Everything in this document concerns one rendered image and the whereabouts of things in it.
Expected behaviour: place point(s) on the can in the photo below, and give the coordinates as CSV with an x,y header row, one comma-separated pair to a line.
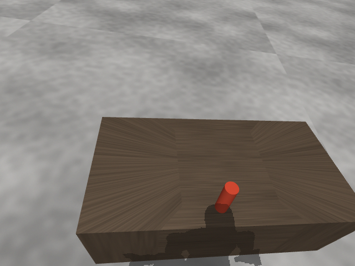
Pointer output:
x,y
226,197

